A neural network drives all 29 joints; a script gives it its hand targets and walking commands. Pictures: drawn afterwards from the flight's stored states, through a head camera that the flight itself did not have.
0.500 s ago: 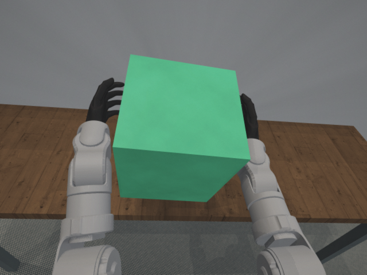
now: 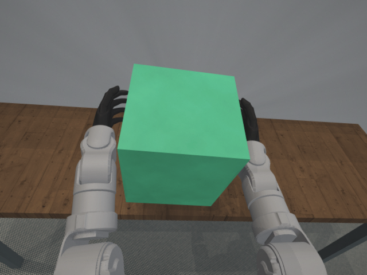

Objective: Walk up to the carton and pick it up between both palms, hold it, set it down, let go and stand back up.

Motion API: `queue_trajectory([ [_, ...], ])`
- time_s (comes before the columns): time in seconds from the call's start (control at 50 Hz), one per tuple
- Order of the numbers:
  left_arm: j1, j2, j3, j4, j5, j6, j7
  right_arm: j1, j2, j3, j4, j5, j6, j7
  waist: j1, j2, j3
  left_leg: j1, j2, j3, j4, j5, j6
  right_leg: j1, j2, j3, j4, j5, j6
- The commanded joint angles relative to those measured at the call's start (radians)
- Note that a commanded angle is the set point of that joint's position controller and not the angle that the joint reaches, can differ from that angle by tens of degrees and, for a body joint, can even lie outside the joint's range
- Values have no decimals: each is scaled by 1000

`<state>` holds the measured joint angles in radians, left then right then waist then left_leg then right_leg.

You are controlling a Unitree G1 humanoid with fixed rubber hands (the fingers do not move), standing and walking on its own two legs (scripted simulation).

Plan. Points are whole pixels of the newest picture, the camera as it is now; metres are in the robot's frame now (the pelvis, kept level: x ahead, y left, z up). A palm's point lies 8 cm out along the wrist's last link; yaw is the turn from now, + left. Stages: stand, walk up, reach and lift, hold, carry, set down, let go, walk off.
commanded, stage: set down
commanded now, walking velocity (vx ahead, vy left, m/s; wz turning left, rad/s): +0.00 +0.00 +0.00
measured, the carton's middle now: (176, 143) +0.38 +0.00 +0.10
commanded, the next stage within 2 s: none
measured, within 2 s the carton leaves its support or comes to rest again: rests again in 1.94 s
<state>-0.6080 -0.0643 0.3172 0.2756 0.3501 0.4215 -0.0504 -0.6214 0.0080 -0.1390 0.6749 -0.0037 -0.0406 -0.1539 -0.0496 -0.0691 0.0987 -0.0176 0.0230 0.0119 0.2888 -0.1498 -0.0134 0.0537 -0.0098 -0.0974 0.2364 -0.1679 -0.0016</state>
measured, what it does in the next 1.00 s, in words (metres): stands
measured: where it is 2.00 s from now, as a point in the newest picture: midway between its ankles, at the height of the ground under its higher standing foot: outside the picture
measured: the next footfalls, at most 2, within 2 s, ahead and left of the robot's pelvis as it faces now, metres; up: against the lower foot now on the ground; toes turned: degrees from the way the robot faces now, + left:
none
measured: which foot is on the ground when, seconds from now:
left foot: down 0.00-1.00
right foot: down 0.00-1.00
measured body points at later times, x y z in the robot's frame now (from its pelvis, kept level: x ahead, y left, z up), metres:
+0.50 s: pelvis +0.00 +0.00 +0.00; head +0.01 +0.02 +0.45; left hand +0.41 +0.14 +0.11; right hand +0.40 -0.16 +0.11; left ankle +0.01 +0.12 -0.75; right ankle -0.01 -0.11 -0.75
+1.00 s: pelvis +0.00 +0.00 +0.00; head +0.02 +0.02 +0.45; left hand +0.42 +0.14 +0.08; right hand +0.40 -0.17 +0.09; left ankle +0.01 +0.12 -0.75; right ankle -0.01 -0.11 -0.75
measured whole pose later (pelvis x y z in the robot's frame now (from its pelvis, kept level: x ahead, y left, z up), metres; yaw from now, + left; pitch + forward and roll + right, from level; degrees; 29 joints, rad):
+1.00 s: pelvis +0.00 +0.00 +0.00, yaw -2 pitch +0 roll +0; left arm -0.69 -0.08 0.43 0.70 0.37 0.15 -0.01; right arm -0.68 0.06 -0.44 0.88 -0.27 -0.16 -0.06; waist 0.00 -0.05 0.04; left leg -0.13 0.03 0.05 0.26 -0.13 -0.02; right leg -0.08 0.00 -0.06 0.24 -0.15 -0.01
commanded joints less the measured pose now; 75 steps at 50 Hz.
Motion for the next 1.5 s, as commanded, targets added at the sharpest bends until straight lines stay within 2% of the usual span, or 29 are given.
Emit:
queue_trajectory([
  [0.0,-493,-453,-402,-29,-87,-51,-104,-648,347,247,-219,-25,-113,113,-16,78,-454,178,-35,54,20,269,-26,3,42,-64,7,278,42],
  [0.06,-501,-455,-383,25,-82,-72,-95,-659,356,225,-194,-50,-119,122,-6,57,-452,158,-35,60,11,228,-17,-9,40,-61,1,248,43],
  [0.12,-516,-461,-364,63,-71,-92,-89,-671,366,199,-162,-65,-127,132,6,68,-453,135,-31,64,0,193,-15,-13,36,-59,1,230,40],
  [0.18,-515,-462,-339,89,-56,-116,-79,-654,377,182,-120,-79,-135,140,18,74,-480,149,-34,71,8,242,-20,-8,39,-58,5,270,45],
  [0.24,-501,-455,-300,134,-39,-130,-85,-645,382,166,-90,-102,-134,143,23,45,-449,109,-33,80,-14,193,-1,7,32,-51,4,275,54],
  [0.3,-517,-467,-290,147,-43,-148,-83,-650,388,145,-78,-118,-143,148,20,54,-458,90,-34,79,-17,200,-4,21,29,-45,13,304,55],
  [0.34,-533,-480,-315,125,-51,-169,-73,-645,399,141,-73,-124,-156,152,12,74,-513,131,-33,76,5,270,-19,4,38,-54,22,345,49],
  [0.36,-533,-483,-315,134,-53,-176,-68,-631,400,137,-60,-129,-158,154,8,66,-515,146,-32,78,11,278,-20,-5,41,-56,18,346,48],
  [0.38,-497,-481,-303,137,-46,-189,-79,-618,452,186,-49,-119,-161,156,35,37,-479,143,-38,87,36,344,-16,72,43,-42,32,438,51],
  [0.4,-500,-487,-315,146,-55,-193,-84,-629,439,192,-49,-118,-166,150,24,38,-496,79,-37,83,24,327,-14,90,38,-33,42,474,53],
  [0.42,-506,-483,-311,148,-55,-201,-84,-622,447,190,-38,-122,-167,149,28,39,-495,65,-39,83,20,314,-13,108,35,-31,47,487,54],
  [0.6,-569,-510,-327,206,-62,-267,-52,-623,454,118,10,-164,-188,170,20,79,-561,107,-28,76,30,327,-35,19,41,-42,33,421,42],
  [0.78,-585,-505,-239,312,-31,-300,-51,-624,469,22,83,-233,-182,195,35,59,-522,65,-26,92,-1,250,-23,-1,35,-35,20,347,47],
  [0.96,-603,-493,-180,356,-9,-331,-39,-611,490,-46,116,-292,-176,223,46,64,-525,51,-21,105,-10,231,-19,-26,31,-30,25,321,50],
  [1.08,-597,-503,-191,354,-11,-363,-22,-592,509,-36,118,-305,-194,231,47,69,-577,68,-18,105,15,310,-24,-25,37,-28,41,390,47],
  [1.26,-580,-506,-196,376,-12,-407,-17,-559,532,-19,135,-319,-219,226,48,62,-591,17,-18,106,18,326,-20,9,33,-14,60,465,46],
  [1.48,-585,-511,-190,423,-7,-475,-8,-539,551,-29,176,-347,-254,224,50,64,-607,-22,-13,105,15,313,-18,4,27,-3,64,464,39],
])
